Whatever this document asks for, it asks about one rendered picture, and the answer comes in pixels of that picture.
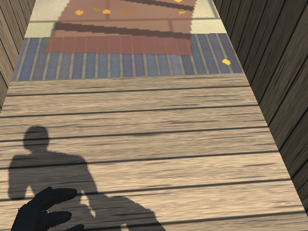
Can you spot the left robot hand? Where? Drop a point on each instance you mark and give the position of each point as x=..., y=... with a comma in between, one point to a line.
x=34, y=217

